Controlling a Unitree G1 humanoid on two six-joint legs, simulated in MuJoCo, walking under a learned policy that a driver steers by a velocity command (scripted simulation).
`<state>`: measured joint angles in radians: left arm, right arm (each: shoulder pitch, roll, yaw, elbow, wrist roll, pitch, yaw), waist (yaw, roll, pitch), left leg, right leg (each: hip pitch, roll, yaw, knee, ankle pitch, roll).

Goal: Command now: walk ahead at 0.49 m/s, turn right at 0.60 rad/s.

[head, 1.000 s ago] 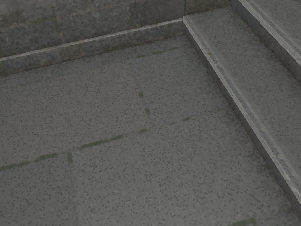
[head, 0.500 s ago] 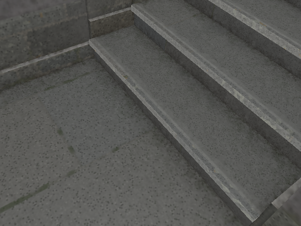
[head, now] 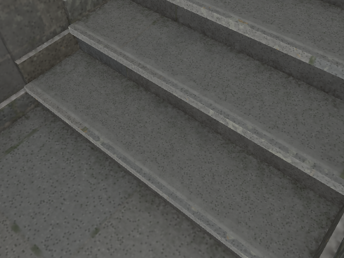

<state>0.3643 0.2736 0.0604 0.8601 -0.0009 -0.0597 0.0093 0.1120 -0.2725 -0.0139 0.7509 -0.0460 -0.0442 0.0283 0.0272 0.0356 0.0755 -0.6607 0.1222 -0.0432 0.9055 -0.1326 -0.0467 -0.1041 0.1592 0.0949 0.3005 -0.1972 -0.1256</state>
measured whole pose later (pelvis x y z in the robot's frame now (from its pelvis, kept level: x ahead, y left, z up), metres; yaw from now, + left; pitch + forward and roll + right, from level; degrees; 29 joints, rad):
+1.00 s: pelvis +0.44 +0.06 +0.00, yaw -6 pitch +3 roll -1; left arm 0.56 0.16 0.01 1.13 0.03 -0.09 0.04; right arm 0.08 -0.17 0.01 0.66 -0.04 0.02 0.00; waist 0.02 0.05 0.00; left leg -1.14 0.05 0.00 1.84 -0.49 0.07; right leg -0.02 0.03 -0.05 0.24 -0.29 -0.04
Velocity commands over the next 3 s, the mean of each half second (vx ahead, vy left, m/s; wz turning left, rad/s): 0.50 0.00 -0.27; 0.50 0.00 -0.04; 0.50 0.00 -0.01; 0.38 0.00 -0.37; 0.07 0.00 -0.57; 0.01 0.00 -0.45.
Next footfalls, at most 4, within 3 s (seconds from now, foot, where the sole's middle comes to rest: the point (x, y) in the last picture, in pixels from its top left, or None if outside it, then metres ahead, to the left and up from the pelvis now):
0.20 left None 0.29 0.13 -0.78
0.68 right None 0.36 -0.04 -0.78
1.18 left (143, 153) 0.80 0.19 -0.63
1.88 right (178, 70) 1.12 0.05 -0.48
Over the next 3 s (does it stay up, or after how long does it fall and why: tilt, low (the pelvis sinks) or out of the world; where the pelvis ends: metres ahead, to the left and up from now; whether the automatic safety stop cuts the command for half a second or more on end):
stays up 1.21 0.11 0.29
